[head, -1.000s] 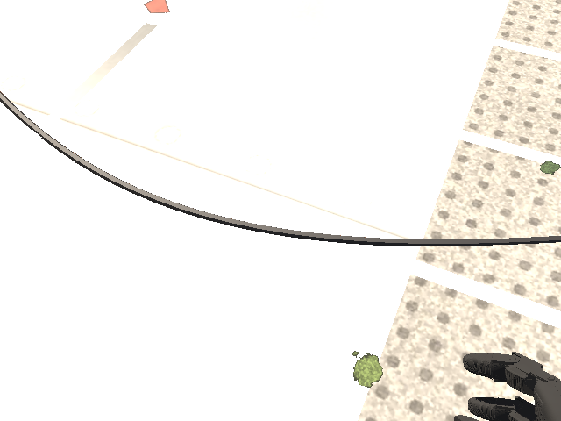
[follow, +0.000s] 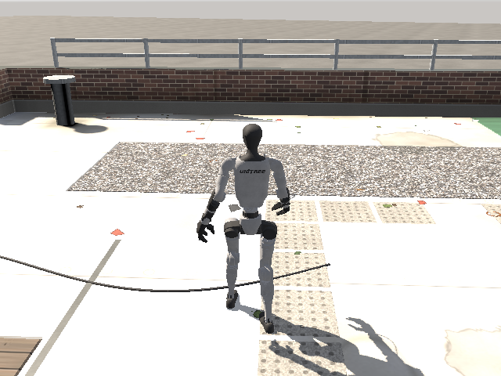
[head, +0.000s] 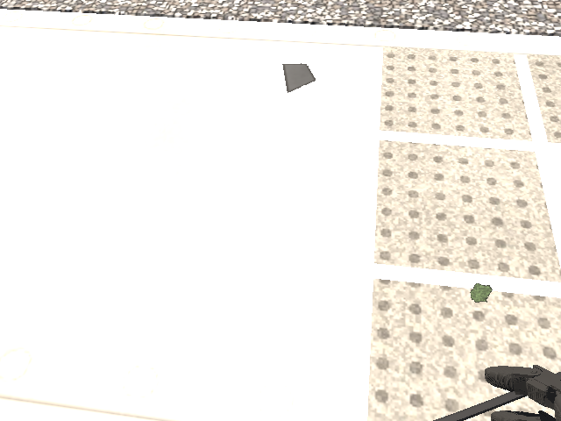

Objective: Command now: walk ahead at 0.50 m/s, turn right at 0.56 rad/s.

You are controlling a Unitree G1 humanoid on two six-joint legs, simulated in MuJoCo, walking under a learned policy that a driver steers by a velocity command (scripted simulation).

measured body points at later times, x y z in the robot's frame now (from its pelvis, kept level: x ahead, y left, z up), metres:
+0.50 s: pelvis +0.22 -0.02 -0.01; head +0.26 -0.05 +0.43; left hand +0.50 +0.17 -0.08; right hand +0.21 -0.33 -0.14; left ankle +0.14 +0.13 -0.72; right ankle +0.31 -0.14 -0.74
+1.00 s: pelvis +0.30 -0.01 +0.00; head +0.33 -0.01 +0.45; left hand +0.59 +0.13 -0.09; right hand +0.25 -0.31 -0.10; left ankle +0.38 +0.09 -0.73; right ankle +0.29 -0.13 -0.71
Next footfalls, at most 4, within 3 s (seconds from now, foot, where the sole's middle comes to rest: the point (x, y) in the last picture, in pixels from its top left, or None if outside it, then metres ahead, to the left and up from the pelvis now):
0.02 left None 0.18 0.13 -0.77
0.48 right None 0.35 -0.15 -0.77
0.94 left None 0.41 0.06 -0.77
1.24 right None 0.24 -0.14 -0.77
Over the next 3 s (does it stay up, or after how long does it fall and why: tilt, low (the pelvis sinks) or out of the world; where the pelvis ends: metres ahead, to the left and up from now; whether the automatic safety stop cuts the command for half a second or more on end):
stays up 0.89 -0.34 0.01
